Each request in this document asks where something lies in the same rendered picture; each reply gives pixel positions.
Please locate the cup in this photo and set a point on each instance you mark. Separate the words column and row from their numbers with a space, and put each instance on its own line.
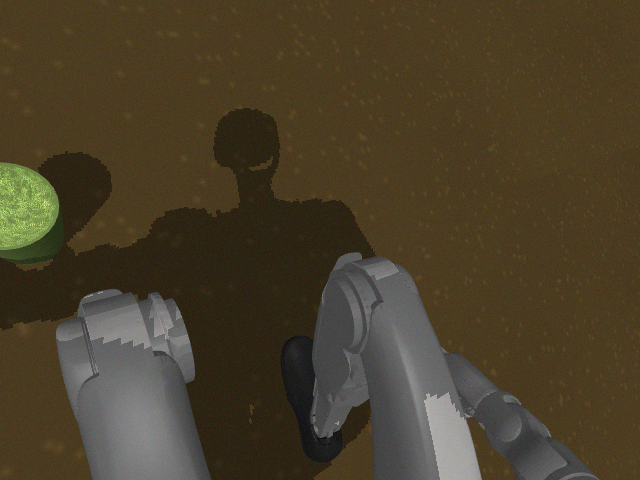
column 31, row 224

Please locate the right robot hand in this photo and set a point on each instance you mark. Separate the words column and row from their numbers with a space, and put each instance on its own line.
column 472, row 385

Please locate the right robot foot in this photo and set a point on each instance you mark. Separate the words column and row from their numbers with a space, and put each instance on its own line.
column 299, row 377

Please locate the right robot arm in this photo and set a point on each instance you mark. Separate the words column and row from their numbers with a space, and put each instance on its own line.
column 521, row 438

